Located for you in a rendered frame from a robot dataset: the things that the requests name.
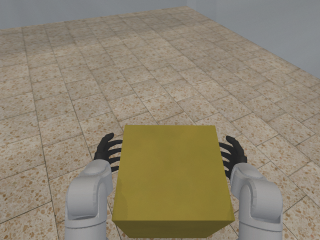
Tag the left robot forearm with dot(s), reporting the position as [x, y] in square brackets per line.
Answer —
[86, 202]

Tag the right robot hand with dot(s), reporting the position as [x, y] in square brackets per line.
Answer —
[237, 154]

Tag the carton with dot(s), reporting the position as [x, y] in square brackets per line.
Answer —
[171, 183]

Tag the left robot hand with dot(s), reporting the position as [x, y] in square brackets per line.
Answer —
[103, 152]

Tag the right robot forearm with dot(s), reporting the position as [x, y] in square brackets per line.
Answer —
[260, 212]

